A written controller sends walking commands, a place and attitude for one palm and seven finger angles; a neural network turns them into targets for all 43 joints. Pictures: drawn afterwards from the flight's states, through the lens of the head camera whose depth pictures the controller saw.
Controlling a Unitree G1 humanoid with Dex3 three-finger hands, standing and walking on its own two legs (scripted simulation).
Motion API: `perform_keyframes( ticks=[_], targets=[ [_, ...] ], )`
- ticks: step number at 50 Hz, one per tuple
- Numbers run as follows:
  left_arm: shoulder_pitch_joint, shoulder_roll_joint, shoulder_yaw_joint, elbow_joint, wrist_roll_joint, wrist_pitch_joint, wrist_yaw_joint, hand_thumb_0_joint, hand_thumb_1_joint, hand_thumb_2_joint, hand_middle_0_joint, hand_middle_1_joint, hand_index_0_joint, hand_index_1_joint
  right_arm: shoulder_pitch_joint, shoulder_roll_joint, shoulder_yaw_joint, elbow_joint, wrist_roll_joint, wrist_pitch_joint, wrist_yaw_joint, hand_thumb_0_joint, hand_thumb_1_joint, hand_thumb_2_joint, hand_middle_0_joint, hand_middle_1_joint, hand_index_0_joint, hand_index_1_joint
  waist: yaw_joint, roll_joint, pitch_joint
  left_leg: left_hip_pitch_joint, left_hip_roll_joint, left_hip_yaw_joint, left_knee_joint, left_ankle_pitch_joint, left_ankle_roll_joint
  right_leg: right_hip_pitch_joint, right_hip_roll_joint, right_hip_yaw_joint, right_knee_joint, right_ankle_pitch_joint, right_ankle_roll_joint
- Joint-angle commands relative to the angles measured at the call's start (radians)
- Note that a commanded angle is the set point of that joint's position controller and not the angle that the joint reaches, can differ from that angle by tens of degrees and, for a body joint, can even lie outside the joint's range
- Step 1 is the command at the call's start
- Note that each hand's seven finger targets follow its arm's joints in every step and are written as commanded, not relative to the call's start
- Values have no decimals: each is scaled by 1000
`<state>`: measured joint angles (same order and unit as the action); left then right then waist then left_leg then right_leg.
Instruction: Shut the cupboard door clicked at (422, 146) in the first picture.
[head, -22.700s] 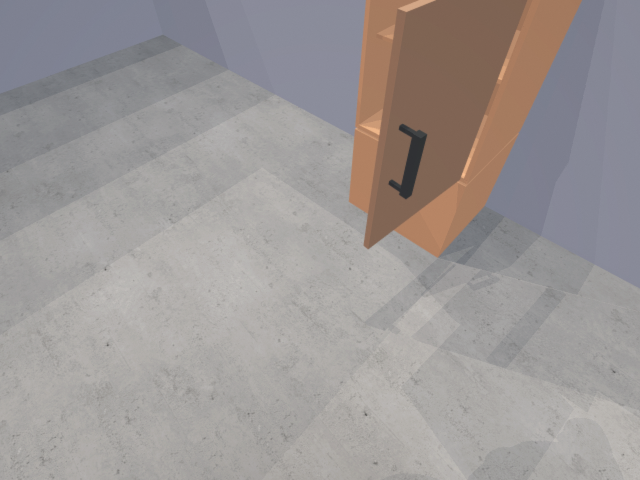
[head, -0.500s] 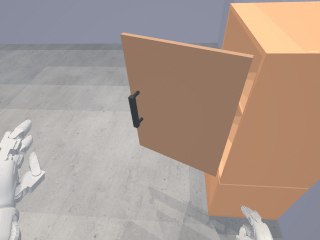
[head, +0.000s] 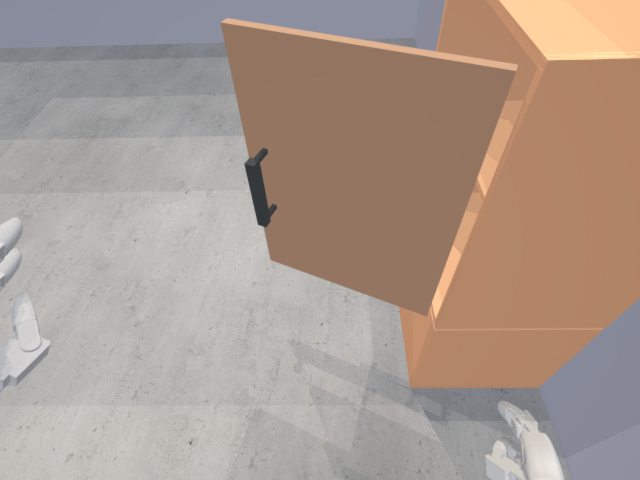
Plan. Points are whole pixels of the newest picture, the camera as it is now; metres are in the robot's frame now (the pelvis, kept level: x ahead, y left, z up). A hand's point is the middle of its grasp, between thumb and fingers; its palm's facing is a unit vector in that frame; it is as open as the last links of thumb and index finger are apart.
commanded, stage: step back with the hand held close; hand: left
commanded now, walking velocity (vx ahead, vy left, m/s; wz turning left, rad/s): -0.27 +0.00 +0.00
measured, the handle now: (263, 188) +0.64 +0.17 -0.05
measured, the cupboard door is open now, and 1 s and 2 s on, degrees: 66 66 66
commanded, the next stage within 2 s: stop stepping back and stand still in 1.94 s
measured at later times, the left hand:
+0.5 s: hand out of the picture +0.13 +0.26 +0.16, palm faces +0.48 -0.75 -0.46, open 7.4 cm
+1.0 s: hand out of the picture +0.09 +0.27 +0.16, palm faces +0.49 -0.73 -0.48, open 7.4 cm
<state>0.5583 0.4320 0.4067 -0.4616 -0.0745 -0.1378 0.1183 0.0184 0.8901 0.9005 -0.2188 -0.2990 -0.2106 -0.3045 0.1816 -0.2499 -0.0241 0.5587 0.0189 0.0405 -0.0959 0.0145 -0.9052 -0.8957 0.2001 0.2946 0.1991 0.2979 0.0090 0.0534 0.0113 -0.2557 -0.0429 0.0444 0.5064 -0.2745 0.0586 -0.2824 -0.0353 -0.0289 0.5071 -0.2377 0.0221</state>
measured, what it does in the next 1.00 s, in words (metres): steps on the spot: right foot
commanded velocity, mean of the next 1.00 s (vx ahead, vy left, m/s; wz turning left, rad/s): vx -0.35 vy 0.00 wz -0.02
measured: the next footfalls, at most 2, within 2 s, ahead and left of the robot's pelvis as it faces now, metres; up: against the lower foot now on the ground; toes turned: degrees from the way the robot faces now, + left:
right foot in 0.84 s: -0.04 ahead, -0.14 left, +0.00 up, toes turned +8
right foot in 1.48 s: -0.26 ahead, -0.14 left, +0.00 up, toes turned -1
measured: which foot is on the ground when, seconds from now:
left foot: down 0.00-1.00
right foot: down 0.00-0.76, up 0.78-0.82, down 0.84-1.00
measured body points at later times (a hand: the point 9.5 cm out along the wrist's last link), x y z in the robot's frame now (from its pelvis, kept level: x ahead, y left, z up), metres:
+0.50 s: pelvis -0.07 -0.01 -0.02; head -0.06 +0.00 +0.43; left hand +0.10 +0.30 +0.19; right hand +0.10 -0.26 -0.09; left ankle -0.01 +0.08 -0.74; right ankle +0.01 -0.14 -0.74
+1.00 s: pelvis -0.10 -0.02 -0.02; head -0.07 +0.01 +0.43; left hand +0.06 +0.30 +0.19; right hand +0.08 -0.25 -0.09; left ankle -0.01 +0.08 -0.74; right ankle -0.08 -0.15 -0.74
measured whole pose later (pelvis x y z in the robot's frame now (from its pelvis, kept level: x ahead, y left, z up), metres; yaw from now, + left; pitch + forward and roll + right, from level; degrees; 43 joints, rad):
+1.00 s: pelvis -0.10 -0.02 -0.02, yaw +2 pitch +3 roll -3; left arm 0.52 0.44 0.49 -0.51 -0.03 -0.28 0.15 0.02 0.89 0.90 -0.22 -0.30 -0.21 -0.30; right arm 0.19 -0.20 0.00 0.61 -0.01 -0.08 -0.07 0.01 -0.90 -0.90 0.20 0.30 0.20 0.30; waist 0.01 0.00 0.00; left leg -0.53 0.01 -0.01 0.66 -0.18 0.04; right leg -0.38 0.08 0.06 0.62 -0.30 0.01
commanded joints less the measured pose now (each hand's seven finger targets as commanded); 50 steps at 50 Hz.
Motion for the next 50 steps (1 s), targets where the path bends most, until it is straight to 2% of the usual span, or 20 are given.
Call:
perform_keyframes(
  ticks=[1, 5, 8, 10, 12, 15, 20, 23, 25, 29, 31, 32, 34, 38, 41, 43, 44, 46, 48, 50],
  targets=[
    [11, 173, 157, -176, -6, -62, 29, 0, 900, 900, -200, -300, -200, -300, -86, -114, -34, -172, -2, -47, -12, 0, -900, -900, 200, 300, 200, 300, 2, 6, -203, -52, 170, -129, -88, 497, -31, 178, -18, 42, 72, 355, -23],
    [-18, 181, 168, -163, 9, -73, 33, 0, 900, 900, -200, -300, -200, -300, -96, -134, -37, -170, -5, -55, -14, 0, -900, -900, 200, 300, 200, 300, 3, 38, -141, -248, 188, -170, -165, 156, 5, 233, -1, 56, 93, 246, -14],
    [-37, 159, 150, -154, 15, -83, 35, 0, 900, 900, -200, -300, -200, -300, -88, -127, -30, -171, -2, -61, -14, 0, -900, -900, 200, 300, 200, 300, -4, 11, -110, -367, 187, -179, -183, -31, 24, 274, 0, 67, 111, 227, -11],
    [-61, 188, 172, -172, 26, -92, 38, 0, 900, 900, -200, -300, -200, -300, -92, -134, -32, -172, -2, -66, -14, 0, -900, -900, 200, 300, 200, 300, -5, 0, -100, -429, 174, -182, -185, -187, 33, 292, -6, 87, 97, 185, -14],
    [-78, 164, 147, -193, 32, -104, 40, 0, 900, 900, -200, -300, -200, -300, -86, -125, -27, -178, 1, -72, -11, 0, -900, -900, 200, 300, 200, 300, -11, -8, -87, -464, 156, -175, -164, -301, 38, 271, -21, 113, 72, 100, -21],
    [-116, 199, 175, -244, 48, -126, 48, 0, 900, 900, -200, -300, -200, -300, -78, -134, -30, -171, -8, -91, -13, 0, -900, -900, 200, 300, 200, 300, -14, 14, -79, -473, 148, -186, -147, -366, 42, 232, -21, 133, 43, -10, -27],
    [-123, 193, 179, -253, 56, -151, 60, 0, 900, 900, -200, -300, -200, -300, -58, -133, -28, -156, -15, -125, -13, 0, -900, -900, 200, 300, 200, 300, -15, 59, -77, -505, 162, -209, -163, -407, 45, 233, 3, 120, 77, -48, -26],
    [-113, 170, 170, -222, 56, -161, 64, 0, 900, 900, -200, -300, -200, -300, -45, -129, -29, -144, -18, -136, -10, 0, -900, -900, 200, 300, 200, 300, -15, 50, -69, -540, 160, -201, -143, -395, 43, 243, 0, 136, 87, -12, -31],
    [-96, 179, 180, -196, 57, -163, 63, 0, 900, 900, -200, -300, -200, -300, -43, -131, -35, -136, -18, -139, -5, 0, -900, -900, 200, 300, 200, 300, -14, 13, -68, -527, 145, -191, -103, -374, 33, 217, -19, 169, 54, -16, -42],
    [-95, 168, 152, -193, 49, -171, 67, 0, 900, 900, -200, -300, -200, -300, -36, -117, -34, -127, -17, -139, 10, 0, -900, -900, 200, 300, 200, 300, -22, -66, -59, -419, 100, -150, 10, -314, 4, 54, -90, 243, -84, -161, -75],
    [-81, 173, 147, -210, 43, -173, 71, 0, 900, 900, -200, -300, -200, -300, -31, -108, -30, -119, -18, -136, 15, 0, -900, -900, 200, 300, 200, 300, -25, -88, -74, -334, 92, -145, 13, -242, -9, -11, -106, 219, -114, -169, -83],
    [-66, 190, 161, -213, 41, -174, 75, 0, 900, 900, -200, -300, -200, -300, -37, -108, -31, -120, -18, -135, 14, 0, -900, -900, 200, 300, 200, 300, -25, -99, -86, -310, 92, -141, 7, -223, -7, -23, -95, 205, -114, -158, -74],
    [-53, 199, 174, -233, 41, -179, 80, 0, 900, 900, -200, -300, -200, -300, -41, -112, -32, -121, -14, -133, 11, 0, -900, -900, 200, 300, 200, 300, -27, -60, -114, -334, 109, -157, -41, -246, 7, 26, -64, 166, -79, -128, -55],
    [-29, 196, 215, -255, 56, -191, 78, 0, 900, 900, -200, -300, -200, -300, -64, -130, -36, -134, -15, -145, -4, 0, -900, -900, 200, 300, 200, 300, -12, 138, -150, -637, 252, -290, -269, -408, 74, 358, 75, 60, 249, 95, -7],
    [-48, 210, 241, -265, 66, -195, 60, 0, 900, 900, -200, -300, -200, -300, -72, -135, -48, -134, -23, -161, -6, 0, -900, -900, 200, 300, 200, 300, -6, 172, -142, -718, 317, -336, -307, -475, 99, 430, 124, 60, 358, 83, 6],
    [-22, 190, 226, -244, 48, -193, 52, 0, 900, 900, -200, -300, -200, -300, -57, -125, -46, -120, -28, -166, -5, 0, -900, -900, 200, 300, 200, 300, -10, 94, -130, -611, 284, -302, -222, -297, 81, 348, 107, 86, 281, 147, -12],
    [-32, 179, 217, -237, 47, -190, 46, 0, 900, 900, -200, -300, -200, -300, -63, -126, -47, -115, -27, -168, -4, 0, -900, -900, 200, 300, 200, 300, -9, 71, -124, -599, 269, -277, -192, -294, 74, 328, 100, 104, 259, 127, -13],
    [-29, 159, 177, -232, 35, -191, 41, 0, 900, 900, -200, -300, -200, -300, -49, -113, -43, -96, -23, -175, 1, 0, -900, -900, 200, 300, 200, 300, -20, -5, -154, -433, 206, -223, -100, -124, 33, 215, 42, 176, 140, 239, -40],
    [-71, 167, 163, -228, 33, -194, 43, 0, 900, 900, -200, -300, -200, -300, -56, -107, -40, -83, -27, -176, 3, 0, -900, -900, 200, 300, 200, 300, -27, 8, -152, -341, 160, -170, -38, -102, 2, 104, -17, 257, 52, 239, -60],
    [-104, 168, 124, -250, 31, -194, 52, 0, 900, 900, -200, -300, -200, -300, -36, -90, -40, -59, -23, -173, 7, 0, -900, -900, 200, 300, 200, 300, -39, -13, -220, -143, 115, -105, 36, 89, -40, 1, -71, 280, -19, 336, -69]
  ],
)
